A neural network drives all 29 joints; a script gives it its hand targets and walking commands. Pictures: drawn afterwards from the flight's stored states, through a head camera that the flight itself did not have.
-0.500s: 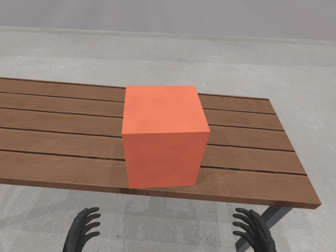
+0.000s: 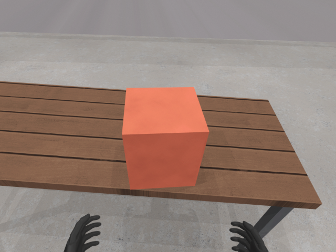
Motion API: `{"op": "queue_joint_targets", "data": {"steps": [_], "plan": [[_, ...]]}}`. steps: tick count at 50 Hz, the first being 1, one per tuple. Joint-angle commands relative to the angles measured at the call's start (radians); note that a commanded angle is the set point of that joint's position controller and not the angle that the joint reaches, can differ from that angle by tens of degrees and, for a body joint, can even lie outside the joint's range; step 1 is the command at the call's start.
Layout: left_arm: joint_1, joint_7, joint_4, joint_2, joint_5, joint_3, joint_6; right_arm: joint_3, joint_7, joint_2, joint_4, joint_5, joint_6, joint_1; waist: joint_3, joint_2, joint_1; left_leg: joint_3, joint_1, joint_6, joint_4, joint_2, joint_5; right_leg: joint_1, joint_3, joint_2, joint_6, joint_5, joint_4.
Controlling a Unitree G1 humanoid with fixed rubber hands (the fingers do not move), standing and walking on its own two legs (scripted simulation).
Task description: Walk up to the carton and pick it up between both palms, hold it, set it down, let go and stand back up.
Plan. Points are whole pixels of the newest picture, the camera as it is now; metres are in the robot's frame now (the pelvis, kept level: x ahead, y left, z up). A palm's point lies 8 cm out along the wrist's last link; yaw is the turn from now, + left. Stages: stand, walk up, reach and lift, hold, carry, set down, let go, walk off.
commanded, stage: set down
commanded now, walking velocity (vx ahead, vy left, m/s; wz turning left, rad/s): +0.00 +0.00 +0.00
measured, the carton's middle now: (161, 138) +0.48 +0.05 +0.01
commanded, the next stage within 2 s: let go in 0.46 s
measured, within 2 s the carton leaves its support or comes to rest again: neither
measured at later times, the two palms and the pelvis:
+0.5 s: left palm out of the picture +0.16 +0.23 -0.07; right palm out of the picture +0.16 -0.20 -0.08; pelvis +0.01 +0.00 +0.00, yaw +0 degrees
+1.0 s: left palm out of the picture +0.16 +0.23 -0.07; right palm out of the picture +0.17 -0.21 -0.08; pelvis +0.01 +0.00 +0.00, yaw +0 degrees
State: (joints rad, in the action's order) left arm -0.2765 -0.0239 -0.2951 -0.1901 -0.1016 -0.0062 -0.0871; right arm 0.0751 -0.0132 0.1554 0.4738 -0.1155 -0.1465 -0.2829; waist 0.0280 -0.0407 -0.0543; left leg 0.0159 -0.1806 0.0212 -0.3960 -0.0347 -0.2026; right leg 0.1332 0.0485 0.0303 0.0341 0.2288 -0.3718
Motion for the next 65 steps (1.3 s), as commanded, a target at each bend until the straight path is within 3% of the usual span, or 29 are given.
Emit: {"op": "queue_joint_targets", "data": {"steps": [1, 5, 7, 9, 10, 12, 15, 17, 19, 20, 23, 25, 29, 33, 34, 36, 39, 41, 44, 45, 47, 51, 52, 55, 56, 61, 62, 63, 65], "plan": [[0.089, 0.019, 0.089, -0.127, 0.064, -0.03, -0.019, -0.116, 0.036, 0.088, -0.009, 0.056, -0.018, 0.08, -0.071, 0.079, 0.069, 0.044, 0.191, -0.002, 0.081, 0.041, 0.117, 0.059, -0.054, -0.056, -0.017, -0.047, 0.14], [0.037, 0.027, 0.06, -0.123, 0.097, -0.038, -0.025, -0.122, 0.036, 0.086, 0.053, 0.052, -0.048, 0.046, -0.054, 0.097, 0.072, 0.035, 0.215, 0.014, 0.056, 0.047, 0.197, 0.044, -0.047, -0.048, -0.019, -0.166, 0.127], [0.042, 0.034, 0.058, -0.132, 0.092, -0.04, -0.016, -0.125, 0.038, 0.104, 0.036, 0.06, -0.064, 0.058, -0.021, 0.059, 0.069, 0.034, 0.226, 0.011, 0.047, 0.045, 0.234, 0.032, -0.038, -0.04, -0.027, -0.224, 0.113], [0.018, 0.039, 0.046, -0.119, 0.112, -0.052, -0.015, -0.094, 0.038, 0.088, 0.081, 0.045, -0.077, 0.032, -0.033, 0.08, 0.071, 0.03, 0.228, 0.018, 0.041, 0.052, 0.274, 0.02, -0.046, -0.044, -0.028, -0.302, 0.109], [0.04, 0.054, 0.018, -0.139, 0.107, -0.055, -0.017, -0.097, 0.047, 0.083, 0.093, 0.057, -0.08, 0.045, -0.046, 0.05, 0.077, 0.032, 0.211, 0.013, 0.039, 0.056, 0.25, 0.016, -0.051, -0.053, -0.042, -0.304, 0.111], [0.055, 0.047, 0.055, -0.151, 0.115, -0.067, -0.009, -0.093, 0.049, 0.079, 0.085, 0.051, -0.099, 0.06, -0.014, 0.077, 0.069, 0.031, 0.208, 0.019, 0.026, 0.051, 0.279, 0.005, -0.046, -0.049, -0.041, -0.336, 0.092], [0.041, 0.068, -0.029, -0.152, 0.13, -0.067, -0.019, -0.09, 0.053, 0.09, 0.169, 0.07, -0.103, 0.066, -0.041, 0.057, 0.079, 0.024, 0.226, 0.022, 0.027, 0.052, 0.28, 0.019, -0.044, -0.046, -0.041, -0.346, 0.091], [0.055, 0.064, 0.004, -0.152, 0.122, -0.064, -0.013, -0.091, 0.053, 0.081, 0.153, 0.069, -0.116, 0.081, -0.009, 0.045, 0.078, 0.027, 0.222, 0.017, 0.024, 0.052, 0.267, 0.011, -0.044, -0.046, -0.045, -0.356, 0.084], [0.093, 0.06, 0.02, -0.172, 0.122, -0.072, -0.006, -0.097, 0.057, 0.062, 0.169, 0.075, -0.126, 0.094, -0.016, 0.075, 0.09, 0.026, 0.222, 0.018, 0.021, 0.051, 0.24, 0.024, -0.046, -0.052, -0.047, -0.319, 0.09], [0.1, 0.066, -0.016, -0.17, 0.107, -0.07, -0.008, -0.093, 0.057, 0.077, 0.164, 0.077, -0.129, 0.119, -0.025, 0.036, 0.08, 0.031, 0.218, 0.008, 0.021, 0.05, 0.262, 0.025, -0.055, -0.055, -0.053, -0.363, 0.084], [0.114, 0.06, -0.012, -0.16, 0.115, -0.056, -0.011, -0.114, 0.052, 0.081, 0.172, 0.089, -0.14, 0.132, -0.023, 0.066, 0.094, 0.026, 0.234, 0.021, 0.018, 0.043, 0.244, 0.061, -0.041, -0.046, -0.049, -0.31, 0.085], [0.109, 0.066, -0.033, -0.151, 0.112, -0.043, -0.02, -0.124, 0.051, 0.089, 0.18, 0.1, -0.129, 0.142, -0.037, 0.051, 0.09, 0.026, 0.238, 0.015, 0.026, 0.039, 0.224, 0.07, -0.029, -0.036, -0.045, -0.246, 0.092], [0.11, 0.056, -0.029, -0.132, 0.126, -0.044, -0.031, -0.138, 0.044, 0.102, 0.212, 0.096, -0.123, 0.151, -0.039, 0.098, 0.08, 0.021, 0.236, 0.024, 0.032, 0.033, 0.213, 0.07, -0.025, -0.037, -0.037, -0.204, 0.094], [0.126, 0.058, -0.043, -0.128, 0.125, -0.021, -0.041, -0.135, 0.042, 0.11, 0.235, 0.108, -0.11, 0.159, -0.062, 0.073, 0.096, 0.019, 0.237, 0.019, 0.029, 0.032, 0.198, 0.083, -0.024, -0.031, -0.034, -0.175, 0.1], [0.121, 0.049, -0.034, -0.123, 0.126, -0.029, -0.041, -0.139, 0.036, 0.115, 0.227, 0.108, -0.112, 0.16, -0.035, 0.065, 0.08, 0.018, 0.232, 0.014, 0.03, 0.024, 0.22, 0.063, -0.018, -0.026, -0.031, -0.185, 0.089], [0.128, 0.046, -0.028, -0.123, 0.131, -0.024, -0.044, -0.149, 0.027, 0.115, 0.217, 0.103, -0.111, 0.171, -0.042, 0.091, 0.09, 0.022, 0.227, 0.02, 0.028, 0.033, 0.203, 0.071, -0.017, -0.028, -0.034, -0.176, 0.09], [0.117, 0.052, -0.049, -0.107, 0.121, -0.016, -0.046, -0.141, 0.027, 0.136, 0.248, 0.112, -0.109, 0.171, -0.035, 0.051, 0.093, 0.02, 0.231, 0.016, 0.018, 0.027, 0.236, 0.063, -0.014, -0.024, -0.037, -0.218, 0.09], [0.113, 0.049, -0.06, -0.1, 0.136, -0.013, -0.049, -0.138, 0.025, 0.129, 0.265, 0.103, -0.098, 0.157, -0.042, 0.089, 0.092, 0.011, 0.226, 0.016, 0.02, 0.029, 0.225, 0.047, -0.021, -0.03, -0.032, -0.203, 0.093], [0.112, 0.045, -0.037, -0.105, 0.132, -0.009, -0.04, -0.135, 0.027, 0.139, 0.26, 0.116, -0.108, 0.159, -0.017, 0.05, 0.094, 0.013, 0.245, 0.017, 0.01, 0.027, 0.254, 0.049, -0.016, -0.021, -0.036, -0.248, 0.081], [0.124, 0.041, -0.04, -0.094, 0.136, -0.011, -0.037, -0.136, 0.021, 0.14, 0.254, 0.108, -0.108, 0.171, -0.01, 0.083, 0.089, 0.005, 0.239, 0.02, 0.009, 0.025, 0.257, 0.054, -0.012, -0.023, -0.03, -0.238, 0.071], [0.127, 0.044, -0.061, -0.096, 0.127, -0.009, -0.04, -0.138, 0.023, 0.135, 0.261, 0.112, -0.111, 0.177, -0.042, 0.06, 0.101, 0.003, 0.197, 0.017, 0.017, 0.029, 0.213, 0.04, -0.018, -0.029, -0.037, -0.249, 0.075], [0.121, 0.042, -0.057, -0.093, 0.138, -0.015, -0.039, -0.129, 0.016, 0.144, 0.255, 0.107, -0.107, 0.167, -0.036, 0.051, 0.086, 0.007, 0.208, 0.012, 0.018, 0.032, 0.219, 0.037, -0.021, -0.029, -0.039, -0.251, 0.077], [0.049, 0.019, -0.16, -0.325, 0.156, -0.112, 0.051, -0.161, 0.029, 0.372, 0.264, 0.186, -0.023, 0.079, 0.053, 0.067, 0.007, -0.067, -0.002, -0.037, -0.074, -0.065, 0.425, -0.086, -0.083, -0.141, -0.024, -0.362, -0.045], [0.025, 0.017, -0.238, -0.325, 0.141, -0.114, 0.103, -0.147, 0.035, 0.312, 0.199, 0.179, 0.057, 0.126, 0.001, 0.03, 0.015, -0.059, -0.039, -0.06, -0.054, -0.066, 0.217, -0.018, -0.11, -0.156, -0.028, -0.266, -0.007], [0.035, 0.02, -0.253, -0.314, 0.142, -0.114, 0.107, -0.144, 0.038, 0.318, 0.193, 0.173, 0.064, 0.126, 0.013, 0.05, 0.029, -0.072, -0.014, -0.055, -0.037, -0.062, 0.172, -0.02, -0.122, -0.149, -0.02, -0.223, 0.001], [0.085, 0.028, -0.318, -0.306, 0.15, -0.084, 0.14, -0.132, 0.023, 0.334, 0.201, 0.156, 0.089, 0.106, 0.015, 0.053, 0.031, -0.079, 0.001, -0.055, -0.029, -0.054, 0.092, 0.026, -0.11, -0.141, -0.011, -0.107, 0.031], [0.086, 0.026, -0.347, -0.312, 0.143, -0.081, 0.145, -0.125, 0.019, 0.329, 0.214, 0.159, 0.093, 0.107, 0.005, 0.06, 0.036, -0.072, -0.012, -0.058, -0.018, -0.063, 0.088, 0.038, -0.122, -0.16, -0.01, -0.137, 0.027], [0.075, 0.029, -0.361, -0.332, 0.146, -0.077, 0.141, -0.121, 0.016, 0.336, 0.207, 0.156, 0.096, 0.134, -0.002, 0.043, 0.043, -0.067, 0.002, -0.063, -0.031, -0.058, 0.082, 0.051, -0.121, -0.138, -0.01, -0.13, 0.034], [0.07, 0.032, -0.389, -0.321, 0.148, -0.068, 0.149, -0.12, 0.018, 0.364, 0.223, 0.154, 0.099, 0.113, 0.003, 0.09, 0.043, -0.073, 0.025, -0.067, -0.025, -0.068, 0.098, 0.052, -0.149, -0.155, 0.0, -0.138, 0.037]]}}
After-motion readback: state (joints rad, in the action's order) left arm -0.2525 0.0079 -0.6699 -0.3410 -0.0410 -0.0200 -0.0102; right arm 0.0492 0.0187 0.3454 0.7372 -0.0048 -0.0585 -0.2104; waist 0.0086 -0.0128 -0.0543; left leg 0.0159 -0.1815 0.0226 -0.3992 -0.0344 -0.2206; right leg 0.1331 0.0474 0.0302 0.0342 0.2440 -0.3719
